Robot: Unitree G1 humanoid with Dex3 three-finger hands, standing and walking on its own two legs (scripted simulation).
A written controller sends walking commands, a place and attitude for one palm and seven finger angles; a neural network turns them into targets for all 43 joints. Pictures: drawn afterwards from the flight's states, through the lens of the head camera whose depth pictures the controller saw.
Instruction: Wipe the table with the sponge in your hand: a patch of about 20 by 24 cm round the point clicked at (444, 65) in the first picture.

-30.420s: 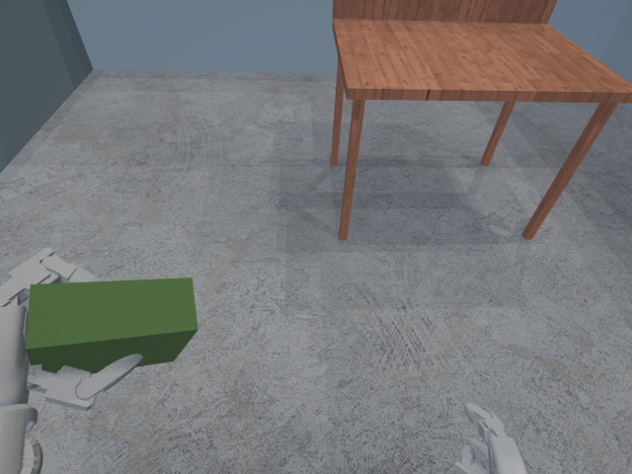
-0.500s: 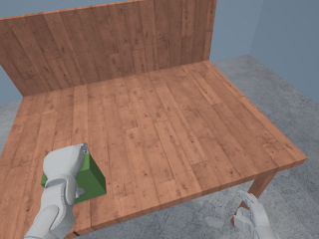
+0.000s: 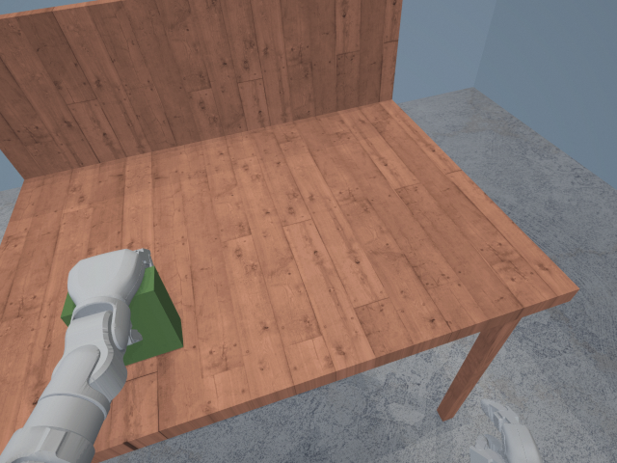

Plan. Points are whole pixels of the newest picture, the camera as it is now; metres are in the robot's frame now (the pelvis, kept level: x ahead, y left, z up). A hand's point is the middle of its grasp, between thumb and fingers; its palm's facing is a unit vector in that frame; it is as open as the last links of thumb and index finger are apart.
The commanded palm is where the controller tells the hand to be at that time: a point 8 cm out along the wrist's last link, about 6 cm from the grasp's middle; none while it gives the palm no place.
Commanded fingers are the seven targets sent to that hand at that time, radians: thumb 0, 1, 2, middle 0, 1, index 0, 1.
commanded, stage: wipe forward along the first lane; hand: left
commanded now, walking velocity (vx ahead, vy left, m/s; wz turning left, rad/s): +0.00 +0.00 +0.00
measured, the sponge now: (134, 329) +0.28 +0.31 -0.01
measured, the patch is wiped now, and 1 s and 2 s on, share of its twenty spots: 0.15 0.30 0.45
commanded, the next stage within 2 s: slide across to the middle lane in 1.00 s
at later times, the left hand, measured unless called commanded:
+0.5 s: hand (128, 273) +0.35 +0.32 +0.04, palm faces -0.14 +0.01 -0.99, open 9.8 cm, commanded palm +0.34 +0.32 +0.08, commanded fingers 0.00 0.10 1.30 -1.20 -1.60 -1.20 -1.60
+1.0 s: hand (127, 246) +0.40 +0.35 +0.04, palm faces -0.16 +0.02 -0.99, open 9.8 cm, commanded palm +0.40 +0.34 +0.07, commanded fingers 0.00 0.10 1.30 -1.20 -1.60 -1.20 -1.60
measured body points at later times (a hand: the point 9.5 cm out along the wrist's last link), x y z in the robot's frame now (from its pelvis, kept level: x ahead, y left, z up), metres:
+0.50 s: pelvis -0.01 -0.01 -0.01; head +0.02 -0.04 +0.44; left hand +0.35 +0.32 +0.10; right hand +0.12 -0.27 -0.14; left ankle +0.02 +0.12 -0.74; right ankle +0.02 -0.07 -0.74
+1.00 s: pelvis +0.00 +0.01 -0.01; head +0.05 +0.00 +0.43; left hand +0.40 +0.35 +0.10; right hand +0.08 -0.26 -0.14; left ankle +0.02 +0.12 -0.74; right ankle +0.02 -0.07 -0.74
